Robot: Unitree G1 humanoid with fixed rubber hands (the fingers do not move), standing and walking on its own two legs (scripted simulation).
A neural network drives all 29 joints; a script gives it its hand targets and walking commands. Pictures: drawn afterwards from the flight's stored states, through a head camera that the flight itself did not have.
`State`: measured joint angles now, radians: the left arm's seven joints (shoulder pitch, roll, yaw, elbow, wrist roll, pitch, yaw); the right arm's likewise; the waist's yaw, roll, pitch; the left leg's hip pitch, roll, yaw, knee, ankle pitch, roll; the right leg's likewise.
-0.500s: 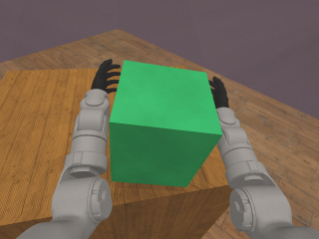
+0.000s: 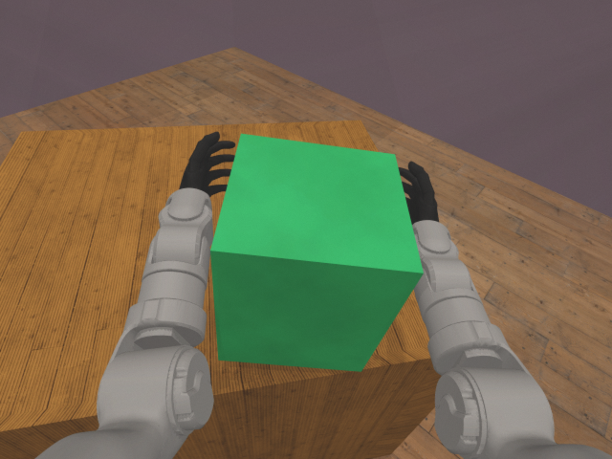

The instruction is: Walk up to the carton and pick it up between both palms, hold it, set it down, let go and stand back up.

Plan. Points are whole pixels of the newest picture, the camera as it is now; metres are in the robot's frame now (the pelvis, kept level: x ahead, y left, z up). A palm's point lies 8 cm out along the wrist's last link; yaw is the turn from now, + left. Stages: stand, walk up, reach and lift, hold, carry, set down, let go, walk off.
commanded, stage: set down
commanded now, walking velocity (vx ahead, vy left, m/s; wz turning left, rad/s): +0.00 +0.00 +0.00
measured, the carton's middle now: (304, 259) +0.36 +0.01 +0.07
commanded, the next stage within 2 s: none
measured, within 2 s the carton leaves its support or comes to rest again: rests again in 0.44 s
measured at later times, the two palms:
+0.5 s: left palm (198, 207) +0.40 +0.16 +0.12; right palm (415, 237) +0.38 -0.14 +0.10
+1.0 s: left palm (190, 213) +0.40 +0.17 +0.11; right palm (408, 235) +0.38 -0.13 +0.10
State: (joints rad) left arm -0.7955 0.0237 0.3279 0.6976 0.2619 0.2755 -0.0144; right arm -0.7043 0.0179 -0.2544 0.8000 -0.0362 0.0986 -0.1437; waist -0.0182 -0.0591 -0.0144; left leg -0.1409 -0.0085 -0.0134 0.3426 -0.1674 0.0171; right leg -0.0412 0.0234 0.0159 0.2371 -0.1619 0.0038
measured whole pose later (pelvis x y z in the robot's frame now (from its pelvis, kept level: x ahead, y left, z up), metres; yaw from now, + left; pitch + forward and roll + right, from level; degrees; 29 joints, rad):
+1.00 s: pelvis +0.00 +0.01 +0.00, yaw +0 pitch -1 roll -1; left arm -0.76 -0.02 0.40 0.69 0.34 0.19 -0.09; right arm -0.66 0.09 -0.43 0.79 -0.23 -0.06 -0.06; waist 0.01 -0.07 0.04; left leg -0.14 -0.02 0.02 0.30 -0.14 0.03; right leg -0.05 0.00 -0.01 0.23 -0.16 0.01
